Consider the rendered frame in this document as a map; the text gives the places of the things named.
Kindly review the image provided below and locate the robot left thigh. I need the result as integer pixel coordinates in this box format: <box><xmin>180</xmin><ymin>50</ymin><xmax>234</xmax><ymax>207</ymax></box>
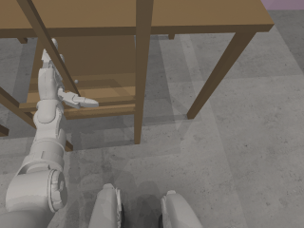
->
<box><xmin>88</xmin><ymin>187</ymin><xmax>123</xmax><ymax>228</ymax></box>

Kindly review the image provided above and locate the left robot forearm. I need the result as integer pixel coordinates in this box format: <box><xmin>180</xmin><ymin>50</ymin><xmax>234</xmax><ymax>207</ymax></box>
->
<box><xmin>5</xmin><ymin>99</ymin><xmax>67</xmax><ymax>212</ymax></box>

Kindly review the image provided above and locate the robot right thigh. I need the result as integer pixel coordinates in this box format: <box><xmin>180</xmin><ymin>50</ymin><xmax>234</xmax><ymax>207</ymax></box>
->
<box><xmin>161</xmin><ymin>193</ymin><xmax>203</xmax><ymax>228</ymax></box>

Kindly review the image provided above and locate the chair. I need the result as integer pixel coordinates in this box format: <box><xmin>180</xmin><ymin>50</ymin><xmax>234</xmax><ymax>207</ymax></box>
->
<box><xmin>0</xmin><ymin>0</ymin><xmax>154</xmax><ymax>152</ymax></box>

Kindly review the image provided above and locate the left robot upper arm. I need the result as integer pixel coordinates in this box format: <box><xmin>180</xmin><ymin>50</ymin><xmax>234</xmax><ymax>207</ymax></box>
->
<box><xmin>0</xmin><ymin>169</ymin><xmax>68</xmax><ymax>228</ymax></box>

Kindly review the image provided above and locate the robot left hand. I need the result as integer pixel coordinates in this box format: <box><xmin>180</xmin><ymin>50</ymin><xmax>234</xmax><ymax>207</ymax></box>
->
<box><xmin>38</xmin><ymin>38</ymin><xmax>99</xmax><ymax>109</ymax></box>

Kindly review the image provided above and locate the robot thigh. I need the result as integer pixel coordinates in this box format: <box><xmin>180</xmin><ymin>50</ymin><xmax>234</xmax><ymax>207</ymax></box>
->
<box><xmin>88</xmin><ymin>187</ymin><xmax>123</xmax><ymax>228</ymax></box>
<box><xmin>161</xmin><ymin>193</ymin><xmax>203</xmax><ymax>228</ymax></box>

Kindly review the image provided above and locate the table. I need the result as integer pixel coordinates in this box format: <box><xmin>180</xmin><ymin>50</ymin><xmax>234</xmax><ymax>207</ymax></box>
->
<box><xmin>0</xmin><ymin>0</ymin><xmax>275</xmax><ymax>137</ymax></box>

